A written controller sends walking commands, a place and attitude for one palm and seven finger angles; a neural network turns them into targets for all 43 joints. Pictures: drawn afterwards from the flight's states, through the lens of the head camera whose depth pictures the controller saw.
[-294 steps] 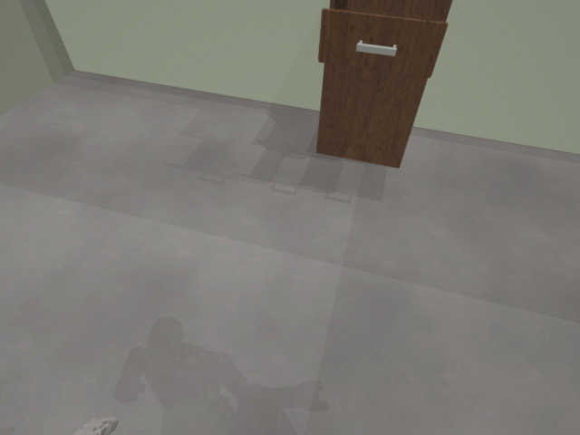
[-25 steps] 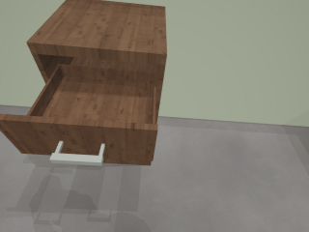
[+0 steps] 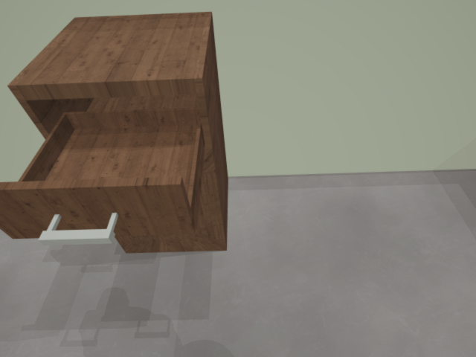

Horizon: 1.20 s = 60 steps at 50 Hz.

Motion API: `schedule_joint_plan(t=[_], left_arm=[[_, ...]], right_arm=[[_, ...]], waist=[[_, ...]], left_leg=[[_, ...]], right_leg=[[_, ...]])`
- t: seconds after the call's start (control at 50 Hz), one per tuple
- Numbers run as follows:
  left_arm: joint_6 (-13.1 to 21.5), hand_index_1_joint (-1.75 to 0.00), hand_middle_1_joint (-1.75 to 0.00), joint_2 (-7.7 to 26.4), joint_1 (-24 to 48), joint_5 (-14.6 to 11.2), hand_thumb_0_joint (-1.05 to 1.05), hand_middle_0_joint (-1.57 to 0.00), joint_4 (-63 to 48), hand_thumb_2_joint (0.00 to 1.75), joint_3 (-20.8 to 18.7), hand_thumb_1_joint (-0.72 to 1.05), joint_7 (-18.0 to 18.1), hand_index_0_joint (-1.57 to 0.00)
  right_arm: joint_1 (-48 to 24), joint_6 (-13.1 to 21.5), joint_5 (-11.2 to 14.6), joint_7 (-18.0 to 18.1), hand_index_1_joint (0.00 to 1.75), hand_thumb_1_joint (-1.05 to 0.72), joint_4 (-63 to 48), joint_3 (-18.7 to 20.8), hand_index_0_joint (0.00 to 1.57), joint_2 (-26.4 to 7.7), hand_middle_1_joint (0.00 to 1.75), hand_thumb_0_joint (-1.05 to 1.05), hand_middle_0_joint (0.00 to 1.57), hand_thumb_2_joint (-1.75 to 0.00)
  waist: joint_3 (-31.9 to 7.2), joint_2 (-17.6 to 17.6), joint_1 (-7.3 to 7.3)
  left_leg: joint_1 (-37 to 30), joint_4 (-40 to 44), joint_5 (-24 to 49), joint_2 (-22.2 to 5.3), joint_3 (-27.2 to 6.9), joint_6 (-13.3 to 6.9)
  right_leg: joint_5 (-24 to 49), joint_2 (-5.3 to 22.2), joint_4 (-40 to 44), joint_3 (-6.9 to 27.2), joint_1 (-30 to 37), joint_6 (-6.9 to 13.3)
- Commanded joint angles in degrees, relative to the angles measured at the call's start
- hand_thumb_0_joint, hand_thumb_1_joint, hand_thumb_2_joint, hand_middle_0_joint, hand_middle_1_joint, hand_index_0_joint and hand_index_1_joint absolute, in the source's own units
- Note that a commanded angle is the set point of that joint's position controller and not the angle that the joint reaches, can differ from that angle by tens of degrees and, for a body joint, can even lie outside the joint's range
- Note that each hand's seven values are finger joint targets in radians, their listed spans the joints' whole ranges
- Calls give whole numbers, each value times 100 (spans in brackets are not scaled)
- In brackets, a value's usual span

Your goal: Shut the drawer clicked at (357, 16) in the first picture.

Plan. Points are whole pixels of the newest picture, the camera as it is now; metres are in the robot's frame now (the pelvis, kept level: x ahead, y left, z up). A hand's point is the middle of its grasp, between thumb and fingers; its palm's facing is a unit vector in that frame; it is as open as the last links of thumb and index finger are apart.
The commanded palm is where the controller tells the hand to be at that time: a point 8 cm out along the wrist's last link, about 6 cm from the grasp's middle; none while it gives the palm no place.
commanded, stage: come to a stop and stand still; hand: left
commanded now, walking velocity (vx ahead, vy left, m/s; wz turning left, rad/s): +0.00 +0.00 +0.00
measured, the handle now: (81, 227) +0.36 +0.35 -0.02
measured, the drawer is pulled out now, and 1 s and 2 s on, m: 0.30 0.30 0.30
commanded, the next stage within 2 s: look again from close up in 0.70 s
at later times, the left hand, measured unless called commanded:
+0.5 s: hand out of the picture -0.05 +0.15 -0.18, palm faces +0.08 -0.98 -0.16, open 7.4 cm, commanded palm none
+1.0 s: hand out of the picture -0.03 +0.20 -0.18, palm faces +0.03 -0.98 -0.19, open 7.3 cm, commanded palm none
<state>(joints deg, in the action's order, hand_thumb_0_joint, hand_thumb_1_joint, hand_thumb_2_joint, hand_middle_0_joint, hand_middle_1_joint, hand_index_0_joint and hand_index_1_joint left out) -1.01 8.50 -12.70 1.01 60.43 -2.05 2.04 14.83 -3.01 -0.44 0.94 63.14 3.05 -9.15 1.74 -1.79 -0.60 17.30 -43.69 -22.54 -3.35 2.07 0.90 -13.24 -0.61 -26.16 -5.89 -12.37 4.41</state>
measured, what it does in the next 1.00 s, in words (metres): steps on the spot: left foot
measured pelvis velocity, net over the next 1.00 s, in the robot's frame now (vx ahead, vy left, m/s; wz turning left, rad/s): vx -0.03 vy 0.03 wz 0.01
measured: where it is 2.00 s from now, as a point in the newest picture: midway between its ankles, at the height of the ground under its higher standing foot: outside the picture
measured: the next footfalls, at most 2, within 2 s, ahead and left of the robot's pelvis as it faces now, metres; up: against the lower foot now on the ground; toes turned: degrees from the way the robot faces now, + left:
left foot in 0.10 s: -0.01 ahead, +0.13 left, +0.00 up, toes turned +4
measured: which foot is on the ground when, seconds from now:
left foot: up 0.00-0.08, down 0.10-1.00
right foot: down 0.00-1.00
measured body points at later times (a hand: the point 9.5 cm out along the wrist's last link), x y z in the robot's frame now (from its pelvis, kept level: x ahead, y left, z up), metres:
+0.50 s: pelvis -0.03 -0.01 +0.00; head -0.02 -0.01 +0.45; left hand -0.05 +0.20 -0.16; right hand -0.06 -0.22 -0.16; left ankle -0.05 +0.13 -0.74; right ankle +0.01 -0.07 -0.74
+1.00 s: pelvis -0.03 +0.03 -0.01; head -0.04 +0.03 +0.44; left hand -0.03 +0.25 -0.16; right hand -0.05 -0.17 -0.17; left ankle -0.05 +0.13 -0.74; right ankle +0.01 -0.07 -0.74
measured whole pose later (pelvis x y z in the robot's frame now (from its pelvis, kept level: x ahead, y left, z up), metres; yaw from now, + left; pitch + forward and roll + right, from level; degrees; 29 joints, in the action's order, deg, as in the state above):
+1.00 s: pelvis -0.03 +0.03 -0.01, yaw +0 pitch -1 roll +0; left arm 0.5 7.3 -17.8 0.5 64.1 0.1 2.5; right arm 20.8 0.8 -0.8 1.6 62.0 -0.2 -6.7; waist -0.6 -1.1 -1.2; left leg 10.2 -29.8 -18.3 0.0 3.8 -1.6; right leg -11.9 0.7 -28.7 -5.7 -15.4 1.8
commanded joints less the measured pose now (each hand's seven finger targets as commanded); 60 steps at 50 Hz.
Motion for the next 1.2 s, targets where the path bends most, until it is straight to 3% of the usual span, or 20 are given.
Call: schedule_joint_plan(t=[0.0,0.04,0.08,0.1,0.12,0.14,0.16,0.26,0.36,0.76,0.78,0.8,0.82,0.84,0.88,0.9,0.96,1.04,1.1,1.18], left_arm=[[156,-30,-30,716,-416,-7,0,-20,-57,90,-123,90,44,-20],[163,-30,-30,669,-320,-64,0,-20,-6,90,-103,90,49,-20],[176,-30,-30,474,-391,-112,0,-20,47,90,-29,90,25,-20],[167,-30,-30,419,-404,-87,0,-20,51,90,-28,90,30,-20],[189,-30,-30,461,-418,-91,0,-20,100,90,-35,90,34,-20],[162,-30,-30,578,-342,-94,0,-20,162,90,-44,90,39,-20],[156,-30,-30,614,-333,-98,0,-20,192,90,-41,90,34,-20],[122,-30,-30,584,-431,-64,0,-20,312,90,-13,90,16,-20],[128,-30,-30,517,-538,-55,0,-20,324,90,-20,90,25,-20],[188,-30,-30,278,-858,-65,0,-20,397,90,45,90,29,-20],[316,-30,-30,505,-1219,1,0,-20,497,90,122,90,246,-20],[391,-30,-30,651,-1150,-26,0,-20,416,90,135,90,197,-20],[377,-30,-30,599,-1102,-42,0,-20,270,90,95,90,179,-20],[349,-30,-30,552,-966,-46,0,-20,229,90,96,90,169,-20],[322,-30,-30,425,-759,-36,0,-20,151,90,120,90,110,-20],[275,-30,-30,390,-662,-16,0,-20,110,90,130,90,93,-20],[283,-30,-30,288,-763,-20,0,-20,112,90,160,90,68,-20],[289,-30,-30,275,-867,-27,0,-20,129,90,177,90,57,-20],[279,-30,-30,284,-883,-25,0,-20,139,90,181,90,56,-20],[257,-30,-30,279,-894,-31,0,-20,121,90,176,90,48,-20]], right_arm=[[194,159,-6,78,30,-90,-97,-30,20,-106,30,0,20,-90],[534,231,-5,120,30,-90,70,-77,20,-120,30,0,20,-90],[476,312,-31,165,30,-90,126,-102,20,-317,30,0,20,-90],[434,305,-25,180,30,-90,120,-94,20,-373,30,0,20,-90],[484,310,-35,204,30,-90,141,-111,20,-371,30,0,20,-90],[438,304,-16,192,30,-90,186,-127,20,-282,30,0,20,-90],[412,287,-16,188,30,-90,200,-149,20,-249,30,0,20,-90],[571,212,-44,166,30,-90,212,-181,20,-178,30,0,20,-90],[846,206,-60,152,30,-90,227,-184,20,-154,30,0,20,-90],[1186,378,-35,166,30,-90,274,-240,20,-37,30,0,20,-90],[407,479,-21,69,30,-90,-76,-207,20,-376,30,0,20,-90],[619,467,19,68,30,-90,-332,-285,20,-109,30,0,20,-90],[1092,482,-24,109,30,-90,-266,-260,20,43,30,0,20,-90],[1248,498,-27,112,30,-90,-222,-240,20,2,30,0,20,-90],[1218,455,-46,106,30,-90,-143,-238,20,-100,30,0,20,-90],[1189,445,-62,92,30,-90,-187,-237,20,-112,30,0,20,-90],[1066,473,-62,82,30,-90,-230,-260,20,-203,30,0,20,-90],[980,540,-39,97,30,-90,-234,-284,20,-258,30,0,20,-90],[959,568,-30,113,30,-90,-201,-282,20,-301,30,0,20,-90],[895,560,-30,118,30,-90,-197,-283,20,-372,30,0,20,-90]], waist=[[2,675,137],[-197,450,-14],[-226,-42,99],[-236,96,139],[-275,121,124],[-257,-249,101],[-165,-307,106],[560,167,75],[558,391,30],[437,61,110],[670,-215,331],[219,49,13],[-412,-87,-81],[-790,-42,-166],[-374,285,-133],[34,280,-129],[557,230,-27],[542,-74,52],[396,6,63],[486,94,55]], left_leg=[[-194,1174,103,-15,-13,23],[-869,2155,986,-80,-164,-42],[-1065,2254,1832,-467,-492,-222],[-915,2240,1653,-561,-487,-243],[-914,2092,1710,-444,-326,-211],[-845,2206,1614,-379,-272,-168],[-750,2304,1419,-365,-264,-129],[-551,2450,624,-199,-147,-124],[-617,2410,560,-129,-87,-151],[-278,2736,659,-267,-308,-218],[82,1578,522,-286,216,15],[-55,1552,753,-66,-1,12],[-337,1661,452,34,-56,-75],[-523,1726,834,-27,-124,-126],[-415,1807,757,-141,-277,-192],[-203,1973,699,-190,-380,-237],[248,2316,618,-233,-574,-305],[286,2556,908,-305,-676,-324],[80,2587,1338,-328,-658,-325],[39,2707,1193,-330,-662,-312]], right_leg=[[969,1350,1011,1397,317,432],[911,1214,818,1359,190,171],[1060,744,724,980,155,-235],[957,675,825,954,311,-377],[1323,699,859,1012,447,-485],[1350,779,811,931,576,-458],[1165,757,849,946,613,-416],[-539,742,1475,1146,77,-422],[-1029,748,1660,1188,-127,-435],[-63,684,1004,919,153,-246],[1707,934,720,1014,62,-554],[2818,1225,496,1139,369,-200],[2283,1270,340,1184,568,-79],[1649,1115,233,1001,525,39],[-65,903,451,940,2,-16],[-370,794,422,851,-223,-57],[-239,666,329,812,-284,-132],[431,633,132,699,39,-167],[707,648,70,647,192,-200],[638,653,96,612,155,-236]])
